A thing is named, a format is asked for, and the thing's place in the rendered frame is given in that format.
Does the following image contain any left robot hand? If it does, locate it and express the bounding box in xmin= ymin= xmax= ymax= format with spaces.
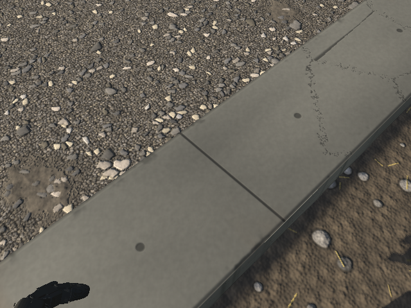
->
xmin=13 ymin=281 xmax=90 ymax=308

